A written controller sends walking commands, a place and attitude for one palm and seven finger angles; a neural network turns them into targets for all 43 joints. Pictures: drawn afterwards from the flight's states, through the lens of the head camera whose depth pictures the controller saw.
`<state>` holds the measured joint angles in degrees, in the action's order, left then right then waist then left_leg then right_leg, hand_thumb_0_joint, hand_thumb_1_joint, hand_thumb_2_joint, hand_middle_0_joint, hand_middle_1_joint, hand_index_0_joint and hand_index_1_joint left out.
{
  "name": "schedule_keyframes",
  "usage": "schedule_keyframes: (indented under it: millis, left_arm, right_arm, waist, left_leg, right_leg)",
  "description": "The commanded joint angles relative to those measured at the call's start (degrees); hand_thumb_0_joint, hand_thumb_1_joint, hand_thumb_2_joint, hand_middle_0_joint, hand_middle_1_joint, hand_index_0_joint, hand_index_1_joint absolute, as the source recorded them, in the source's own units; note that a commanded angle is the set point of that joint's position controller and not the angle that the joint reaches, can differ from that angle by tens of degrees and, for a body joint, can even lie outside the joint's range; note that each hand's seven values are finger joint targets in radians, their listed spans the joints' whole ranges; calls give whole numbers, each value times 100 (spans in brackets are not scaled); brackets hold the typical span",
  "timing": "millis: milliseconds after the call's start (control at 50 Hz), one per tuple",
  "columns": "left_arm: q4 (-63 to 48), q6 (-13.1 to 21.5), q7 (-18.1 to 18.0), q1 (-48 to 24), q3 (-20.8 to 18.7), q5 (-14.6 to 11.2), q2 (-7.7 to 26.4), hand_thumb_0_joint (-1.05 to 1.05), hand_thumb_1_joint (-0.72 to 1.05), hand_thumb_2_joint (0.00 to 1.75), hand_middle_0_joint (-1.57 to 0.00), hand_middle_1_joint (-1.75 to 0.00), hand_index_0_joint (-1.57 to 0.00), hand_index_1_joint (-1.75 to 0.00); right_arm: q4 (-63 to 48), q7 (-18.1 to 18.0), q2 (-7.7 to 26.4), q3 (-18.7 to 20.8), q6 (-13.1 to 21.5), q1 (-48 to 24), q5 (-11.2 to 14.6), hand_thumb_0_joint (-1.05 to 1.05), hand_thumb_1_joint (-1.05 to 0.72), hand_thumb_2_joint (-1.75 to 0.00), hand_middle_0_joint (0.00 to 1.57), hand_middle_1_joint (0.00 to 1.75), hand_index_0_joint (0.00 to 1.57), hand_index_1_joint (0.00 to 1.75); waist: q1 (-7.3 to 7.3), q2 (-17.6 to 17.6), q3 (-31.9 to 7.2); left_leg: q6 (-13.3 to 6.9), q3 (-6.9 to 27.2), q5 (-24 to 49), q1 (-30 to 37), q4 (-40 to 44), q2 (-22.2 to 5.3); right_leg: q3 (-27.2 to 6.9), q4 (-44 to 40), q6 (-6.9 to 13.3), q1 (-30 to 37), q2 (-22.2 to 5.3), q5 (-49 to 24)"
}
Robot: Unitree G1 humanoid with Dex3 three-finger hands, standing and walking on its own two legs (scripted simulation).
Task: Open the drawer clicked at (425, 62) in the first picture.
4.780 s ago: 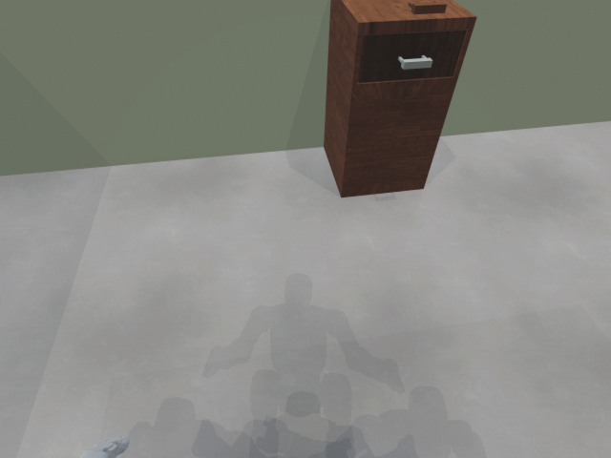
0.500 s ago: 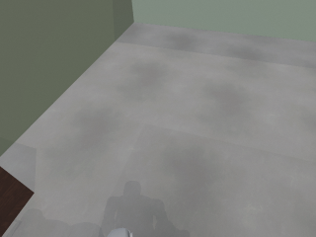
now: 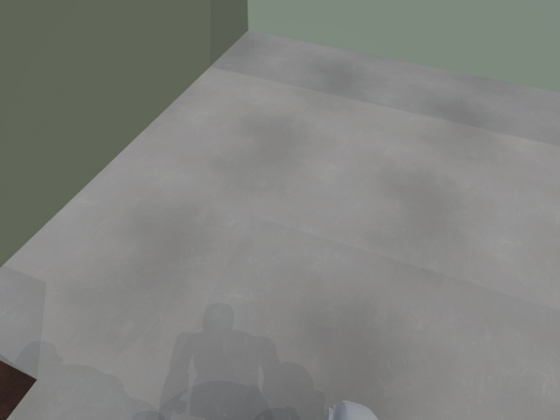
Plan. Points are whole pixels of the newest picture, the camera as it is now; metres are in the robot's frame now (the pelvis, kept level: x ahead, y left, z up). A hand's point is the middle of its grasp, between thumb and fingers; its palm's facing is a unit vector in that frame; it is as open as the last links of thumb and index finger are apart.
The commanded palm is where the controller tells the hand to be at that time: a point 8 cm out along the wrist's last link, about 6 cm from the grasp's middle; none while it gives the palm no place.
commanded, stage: turn to face it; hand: left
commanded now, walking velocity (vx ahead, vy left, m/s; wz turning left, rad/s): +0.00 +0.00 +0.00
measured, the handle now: out of the picture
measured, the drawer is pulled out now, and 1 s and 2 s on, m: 0.00 0.00 0.00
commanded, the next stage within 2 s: none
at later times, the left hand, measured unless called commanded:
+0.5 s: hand (195, 393) +0.19 +0.15 -0.17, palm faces +0.21 -0.96 -0.19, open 7.2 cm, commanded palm none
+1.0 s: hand out of the picture +0.12 +0.20 -0.16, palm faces +0.47 -0.84 -0.29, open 7.4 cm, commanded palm none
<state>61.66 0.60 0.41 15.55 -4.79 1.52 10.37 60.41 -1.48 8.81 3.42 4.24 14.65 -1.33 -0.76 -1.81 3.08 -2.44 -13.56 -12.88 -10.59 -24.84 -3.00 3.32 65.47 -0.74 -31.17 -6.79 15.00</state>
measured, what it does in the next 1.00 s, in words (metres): walks ahead, turning left: right foot, then left foot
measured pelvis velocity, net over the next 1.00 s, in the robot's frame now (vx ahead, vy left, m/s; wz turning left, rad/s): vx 0.12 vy -0.04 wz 0.47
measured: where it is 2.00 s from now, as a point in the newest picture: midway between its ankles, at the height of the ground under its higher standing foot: outside the picture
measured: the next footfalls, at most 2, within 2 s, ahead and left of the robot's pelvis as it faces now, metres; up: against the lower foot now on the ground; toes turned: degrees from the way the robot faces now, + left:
right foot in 0.20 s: +0.19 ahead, -0.16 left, +0.00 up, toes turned -9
left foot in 0.58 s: +0.15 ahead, +0.11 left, +0.00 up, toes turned +23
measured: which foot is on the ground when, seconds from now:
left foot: down 0.00-0.22, up 0.24-0.56, down 0.58-1.00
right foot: up 0.00-0.18, down 0.20-0.58, up 0.60-1.00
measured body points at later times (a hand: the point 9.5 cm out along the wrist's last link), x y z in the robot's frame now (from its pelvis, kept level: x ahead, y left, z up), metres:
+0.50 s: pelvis +0.11 -0.04 -0.01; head +0.13 -0.03 +0.44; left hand +0.18 +0.20 -0.15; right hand +0.18 -0.27 -0.16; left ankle +0.10 +0.09 -0.70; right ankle +0.15 -0.15 -0.74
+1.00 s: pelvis +0.12 -0.04 -0.01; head +0.16 -0.04 +0.44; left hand +0.09 +0.24 -0.14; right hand +0.29 -0.24 -0.16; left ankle +0.12 +0.09 -0.74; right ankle +0.17 -0.16 -0.72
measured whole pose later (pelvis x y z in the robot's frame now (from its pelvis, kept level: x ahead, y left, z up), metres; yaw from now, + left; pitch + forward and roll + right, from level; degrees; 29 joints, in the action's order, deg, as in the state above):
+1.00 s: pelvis +0.12 -0.04 -0.01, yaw +27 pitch +1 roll +0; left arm 51.5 -2.6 -0.9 8.4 -4.3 0.1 13.2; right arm 52.6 0.4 12.7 3.9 -2.4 10.8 -1.3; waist 2.0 1.7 3.9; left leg -0.6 3.5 -9.7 -20.4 -29.1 2.2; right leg 1.2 43.1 -4.9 -20.2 -2.5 23.8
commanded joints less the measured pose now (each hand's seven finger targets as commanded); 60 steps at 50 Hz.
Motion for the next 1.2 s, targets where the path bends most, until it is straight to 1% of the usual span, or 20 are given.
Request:
schedule_keyframes:
  millis: [0,80,140,160,200,220,340,520,540,560,580,600,700,860,980,1000,1020,1040,1100,1180]
  left_arm:
    - [-412,-86,60,4,31,16,-20,0,90,90,-20,-30,-20,-30]
    - [-520,49,-16,-384,144,4,-76,0,90,90,-20,-30,-20,-30]
    - [-364,156,-70,90,136,13,101,0,90,90,-20,-30,-20,-30]
    - [-282,211,-101,350,89,14,366,0,90,90,-20,-30,-20,-30]
    - [-241,254,-171,936,-96,0,1293,0,90,90,-20,-30,-20,-30]
    - [-345,211,-200,758,-58,-25,1272,0,90,90,-20,-30,-20,-30]
    - [-749,96,-293,-464,1,3,725,0,90,90,-20,-30,-20,-30]
    - [-1042,-120,-236,-670,-155,-1,1014,0,90,90,-20,-30,-20,-30]
    - [-1121,-174,-208,-677,-140,-52,925,0,90,90,-20,-30,-20,-30]
    - [-1325,-220,-152,-693,-97,-101,588,0,90,90,-20,-30,-20,-30]
    - [-1597,-232,-141,-1151,-35,-50,490,0,90,90,-20,-30,-20,-30]
    - [-1641,-253,-123,-1300,-39,-16,599,0,90,90,-20,-30,-20,-30]
    - [-1244,-223,-55,-630,-119,-28,715,0,90,90,-20,-30,-20,-30]
    - [-1488,-235,-157,-919,-37,-103,713,0,90,90,-20,-30,-20,-30]
    - [-1368,-160,-205,-87,-56,-148,792,0,90,90,-20,-30,-20,-30]
    - [-1351,-111,-232,167,-105,-104,1051,0,90,90,-20,-30,-20,-30]
    - [-1408,-55,-281,210,-212,14,1645,0,90,90,-20,-30,-20,-30]
    - [-1546,-98,-288,-41,-167,-17,1778,0,90,90,-20,-30,-20,-30]
    - [-1756,-66,-281,-943,-41,-42,1169,0,90,90,-20,-30,-20,-30]
    - [-1610,19,-249,-448,22,-43,1018,0,90,90,-20,-30,-20,-30]
  right_arm:
    - [-124,7,614,90,46,422,-1,0,-90,-90,20,30,20,30]
    - [83,33,624,44,-41,741,-13,0,-90,-90,20,30,20,30]
    - [137,32,638,39,-116,699,18,0,-90,-90,20,30,20,30]
    - [115,57,539,31,-126,708,50,0,-90,-90,20,30,20,30]
    - [-139,86,206,-4,-243,849,121,0,-90,-90,20,30,20,30]
    - [-176,37,235,16,-355,753,120,0,-90,-90,20,30,20,30]
    - [-223,172,217,83,-601,490,60,0,-90,-90,20,30,20,30]
    - [-752,273,571,198,-588,259,10,0,-90,-90,20,30,20,30]
    - [-718,277,849,258,-552,525,-4,0,-90,-90,20,30,20,30]
    - [-793,247,1448,393,-509,709,-43,0,-90,-90,20,30,20,30]
    - [-796,186,1802,459,-495,888,-59,0,-90,-90,20,30,20,30]
    - [-791,157,1780,435,-477,746,-37,0,-90,-90,20,30,20,30]
    - [-1187,54,1370,260,-381,-346,21,0,-90,-90,20,30,20,30]
    - [-1095,97,1567,350,-498,-26,-9,0,-90,-90,20,30,20,30]
    - [-1271,162,1546,397,-613,-571,24,0,-90,-90,20,30,20,30]
    - [-1330,188,1356,377,-623,-647,70,0,-90,-90,20,30,20,30]
    - [-1459,212,867,314,-634,-544,110,0,-90,-90,20,30,20,30]
    - [-1535,213,1128,370,-647,-765,32,0,-90,-90,20,30,20,30]
    - [-1183,302,1096,398,-775,-431,-10,0,-90,-90,20,30,20,30]
    - [-1096,339,972,314,-778,-447,11,0,-90,-90,20,30,20,30]
  waist:
    - [26,748,225]
    - [197,829,183]
    - [-65,677,-216]
    - [-196,331,-457]
    - [-328,-1399,-1143]
    - [-299,-927,-1023]
    - [141,-657,-440]
    - [236,-428,-363]
    - [405,368,-452]
    - [512,2200,-341]
    - [718,2389,-359]
    - [598,1592,-373]
    - [126,1029,-779]
    - [377,923,-756]
    - [-5,982,-776]
    - [-164,402,-797]
    - [-190,-1509,-674]
    - [-204,-1496,-426]
    - [320,-745,71]
    - [144,-769,-183]
  left_leg:
    - [-515,687,897,-50,1499,-1632]
    - [-552,669,2334,129,847,-1412]
    - [-241,758,2134,-24,-47,-1141]
    - [-15,701,1487,-304,-521,-883]
    - [407,480,-2326,-1655,-2883,-27]
    - [413,1027,-2542,-1627,-3567,-150]
    - [596,1010,-1273,-1733,-3953,-387]
    - [524,471,-251,-631,-1067,-137]
    - [436,839,302,-133,-386,-275]
    - [-159,2901,1284,129,431,-1496]
    - [-814,3917,1849,9,899,-2245]
    - [-886,3756,1096,-155,971,-2219]
    - [-494,2425,1664,172,552,-1044]
    - [-805,3103,1865,470,471,-1130]
    - [-414,3245,1198,-787,81,-606]
    - [-108,2972,430,-1490,-461,-266]
    - [445,1839,-1305,-2683,-1963,645]
    - [475,1723,-2034,-2527,-3236,572]
    - [518,1748,-1041,-2350,-4548,222]
    - [731,1401,-673,-2458,-4401,139]
  right_leg:
    - [-90,-920,-127,-164,-222,-343]
    - [334,-2549,-148,634,81,-271]
    - [528,-3668,-184,1848,267,-1059]
    - [314,-3949,-189,2497,24,-1721]
    - [-1391,-4224,711,3680,-2169,-4321]
    - [-1259,-4463,992,3110,-2297,-3811]
    - [218,-4730,602,1926,-1597,-1943]
    - [931,-3587,313,1581,-1486,-650]
    - [1064,-2819,85,1171,-1201,-132]
    - [1221,-1543,-406,-18,-386,1601]
    - [565,-285,-470,-419,-7,2452]
    - [51,178,-381,-417,-150,1959]
    - [-212,283,-506,-265,-6,504]
    - [-305,-1296,-517,183,272,1092]
    - [-84,-3662,-336,2123,558,157]
    - [-485,-4555,-202,2858,106,-44]
    - [-2270,-5320,383,3322,-1595,314]
    - [-2530,-5385,790,2184,-2279,105]
    - [-1204,-5136,550,1440,-1345,-138]
    - [-232,-4659,543,2406,-1061,-1700]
